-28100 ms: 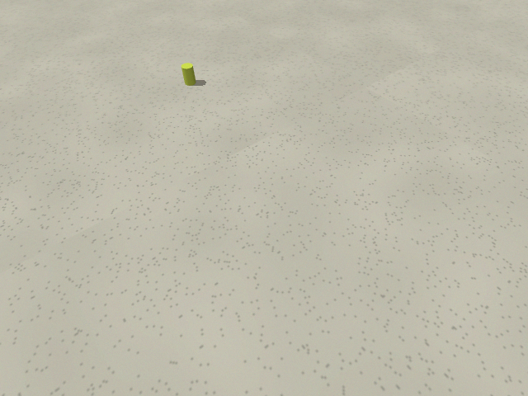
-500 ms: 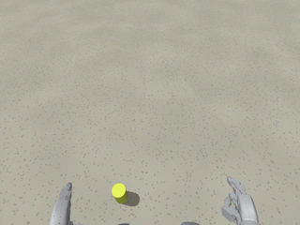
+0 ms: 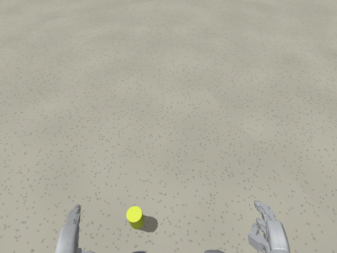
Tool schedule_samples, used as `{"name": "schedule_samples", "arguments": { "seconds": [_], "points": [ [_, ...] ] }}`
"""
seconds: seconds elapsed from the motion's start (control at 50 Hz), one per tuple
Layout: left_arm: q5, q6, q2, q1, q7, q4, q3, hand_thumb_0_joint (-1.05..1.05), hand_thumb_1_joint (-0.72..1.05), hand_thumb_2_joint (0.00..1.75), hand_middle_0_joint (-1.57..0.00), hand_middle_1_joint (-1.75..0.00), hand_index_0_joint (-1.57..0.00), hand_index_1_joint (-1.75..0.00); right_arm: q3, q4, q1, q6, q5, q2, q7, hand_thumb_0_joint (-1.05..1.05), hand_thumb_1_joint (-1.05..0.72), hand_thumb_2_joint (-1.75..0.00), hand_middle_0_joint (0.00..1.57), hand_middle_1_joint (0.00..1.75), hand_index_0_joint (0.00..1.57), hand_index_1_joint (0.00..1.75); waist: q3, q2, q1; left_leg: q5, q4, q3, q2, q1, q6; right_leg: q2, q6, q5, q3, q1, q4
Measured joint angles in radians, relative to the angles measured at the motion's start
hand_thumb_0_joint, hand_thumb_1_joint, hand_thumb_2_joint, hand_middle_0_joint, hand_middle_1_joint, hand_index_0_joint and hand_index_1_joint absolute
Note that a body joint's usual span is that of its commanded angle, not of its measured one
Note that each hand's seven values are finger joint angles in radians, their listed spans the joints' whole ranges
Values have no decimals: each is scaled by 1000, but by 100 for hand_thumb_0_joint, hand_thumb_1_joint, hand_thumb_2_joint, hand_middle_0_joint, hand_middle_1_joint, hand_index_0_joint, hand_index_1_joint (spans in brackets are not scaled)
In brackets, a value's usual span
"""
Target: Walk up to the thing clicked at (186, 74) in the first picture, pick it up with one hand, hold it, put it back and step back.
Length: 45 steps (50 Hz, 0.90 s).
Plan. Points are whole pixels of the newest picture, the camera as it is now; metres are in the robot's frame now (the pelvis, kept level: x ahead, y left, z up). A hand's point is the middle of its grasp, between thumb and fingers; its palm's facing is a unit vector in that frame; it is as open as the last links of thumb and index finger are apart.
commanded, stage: home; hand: left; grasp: from the side
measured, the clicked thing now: (135, 217) +0.40 +0.18 -0.66
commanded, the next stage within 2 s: stand in 0.04 s
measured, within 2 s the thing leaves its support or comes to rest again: neither
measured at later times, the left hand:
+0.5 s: hand (97, 241) +0.17 +0.18 -0.07, palm faces +0.05 -0.95 -0.31, open 11.3 cm
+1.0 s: hand out of the picture +0.05 +0.25 -0.11, palm faces +0.01 -0.94 -0.34, open 7.4 cm
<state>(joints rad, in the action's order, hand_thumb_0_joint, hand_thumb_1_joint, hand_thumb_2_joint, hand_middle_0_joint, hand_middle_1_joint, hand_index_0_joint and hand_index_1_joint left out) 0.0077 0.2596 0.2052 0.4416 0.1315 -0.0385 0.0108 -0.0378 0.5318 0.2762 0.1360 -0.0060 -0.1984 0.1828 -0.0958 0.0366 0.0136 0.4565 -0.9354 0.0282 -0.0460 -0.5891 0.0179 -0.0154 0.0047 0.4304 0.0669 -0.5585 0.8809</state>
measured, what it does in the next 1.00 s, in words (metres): stands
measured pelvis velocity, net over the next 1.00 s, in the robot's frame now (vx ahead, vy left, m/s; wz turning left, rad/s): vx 0.00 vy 0.00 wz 0.02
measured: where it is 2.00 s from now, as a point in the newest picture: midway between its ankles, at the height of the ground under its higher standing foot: outside the picture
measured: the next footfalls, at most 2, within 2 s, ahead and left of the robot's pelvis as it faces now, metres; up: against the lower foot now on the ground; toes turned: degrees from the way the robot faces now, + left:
none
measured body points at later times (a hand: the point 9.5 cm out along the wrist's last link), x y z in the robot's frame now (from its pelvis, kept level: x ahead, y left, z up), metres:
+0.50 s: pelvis +0.00 +0.00 +0.00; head +0.02 +0.00 +0.45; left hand +0.17 +0.23 -0.04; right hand +0.16 -0.24 -0.08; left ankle +0.01 +0.13 -0.69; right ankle +0.01 -0.13 -0.69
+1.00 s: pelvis +0.00 +0.00 +0.05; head +0.00 +0.00 +0.50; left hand +0.05 +0.30 -0.09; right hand +0.07 -0.28 -0.09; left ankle +0.01 +0.13 -0.69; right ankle +0.01 -0.13 -0.69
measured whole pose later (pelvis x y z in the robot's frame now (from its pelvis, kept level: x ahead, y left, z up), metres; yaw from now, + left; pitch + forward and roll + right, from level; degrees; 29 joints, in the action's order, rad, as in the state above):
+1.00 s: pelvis +0.00 +0.00 +0.05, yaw +1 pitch -3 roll +0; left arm -0.03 0.00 0.31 0.20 0.02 -1.03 -0.01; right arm 0.02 1.04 0.19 0.00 0.04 -0.31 0.01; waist 0.06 0.01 -0.02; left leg 0.25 -0.50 0.01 -0.01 -0.20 0.01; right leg -0.04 0.02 0.25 0.06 -0.19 0.49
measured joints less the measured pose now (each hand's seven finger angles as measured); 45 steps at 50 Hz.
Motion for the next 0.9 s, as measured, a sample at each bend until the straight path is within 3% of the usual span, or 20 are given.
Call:
{"name": "schedule_samples", "arguments": {
  "seconds": [0.24, 0.34, 0.46, 0.5, 0.54, 0.66, 0.78, 0.9],
  "points": [
    [-2, -6, -1, 6, -3, 13, -1, -1, -48, 11, -9, -10, -9, -10, 0, 0, -3, 3, 1, 0, -3, 2, -90, -90, 20, 30, 20, 30, 2, -3, -3, 1, 3, -2, 0, -5, 0, 0, 0, 2, -2, -7, -1],
    [-2, -4, -2, 6, -2, 9, 0, -1, -27, 32, -15, -20, -15, -20, 3, 5, -3, 2, 2, -1, -1, 2, -90, -90, 20, 30, 21, 30, 0, -1, -3, 5, 2, -2, 0, -2, 1, 0, 0, 6, -2, -4, 1],
    [-2, -4, -4, 0, -2, -2, 0, -1, 11, 65, -19, -27, -19, -26, 4, 5, -3, 1, 2, -3, -1, 2, -90, -90, 20, 30, 20, 30, -2, -1, -1, 6, 3, -1, -1, 0, 2, 1, -1, 8, -1, -3, 1],
    [-45, -84, 13, -60, -33, -116, 4, -1, 26, 72, -20, -28, -20, -27, 12, 59, -34, -12, 57, -13, -34, 2, -90, -90, 20, 30, 20, 30, 39, -13, -12, -3, 23, -7, 8, 42, -1, -7, -4, 7, -7, 31, -3],
    [-70, -151, 40, -134, -70, -271, 6, -1, 40, 78, -20, -29, -20, -28, 13, 138, -74, -54, 84, -38, -85, 1, -90, -90, 20, 30, 20, 30, 67, -25, -25, -18, 50, -13, 16, 77, -5, -15, -7, 1, -12, 59, -15],
    [-65, -235, 97, -211, -117, -582, -19, 0, 72, 86, -21, -30, -21, -29, 55, 274, -93, -104, 70, -90, -162, 1, -90, -90, 21, 30, 21, 30, 105, -44, -34, -56, 137, -24, 31, 168, -7, -29, -2, -23, -20, 137, -75],
    [-57, -256, 119, -216, -114, -776, -36, 0, 85, 89, -21, -30, -21, -30, 76, 367, -72, -122, 65, -119, -172, 1, -90, -90, 20, 30, 20, 30, 124, -40, -31, -101, 236, -21, 33, 250, -8, -29, 2, -69, -14, 224, -179],
    [-47, -264, 118, -222, -113, -913, -29, 0, 89, 90, -21, -30, -21, -30, 67, 453, -71, -133, 53, -120, -174, 1, -90, -90, 20, 30, 20, 30, 143, -32, -31, -158, 349, -18, 36, 333, -9, -28, 7, -129, -7, 312, -300]
  ]
}}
